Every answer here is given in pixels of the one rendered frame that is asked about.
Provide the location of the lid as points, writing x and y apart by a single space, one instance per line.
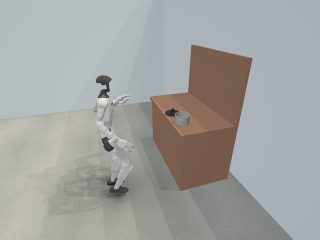
171 114

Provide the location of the robot right foot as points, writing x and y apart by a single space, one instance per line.
119 190

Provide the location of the right robot upper arm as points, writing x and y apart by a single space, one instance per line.
102 106

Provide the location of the pot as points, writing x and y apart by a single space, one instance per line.
182 118

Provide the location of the left robot upper arm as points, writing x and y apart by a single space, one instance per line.
94 107

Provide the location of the robot left hand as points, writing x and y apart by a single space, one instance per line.
120 100

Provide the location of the robot right shin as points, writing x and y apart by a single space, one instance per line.
123 173

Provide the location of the robot right hand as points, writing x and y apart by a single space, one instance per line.
123 144

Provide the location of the right robot forearm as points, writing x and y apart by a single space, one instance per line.
104 130

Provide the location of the table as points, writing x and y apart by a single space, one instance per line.
200 153

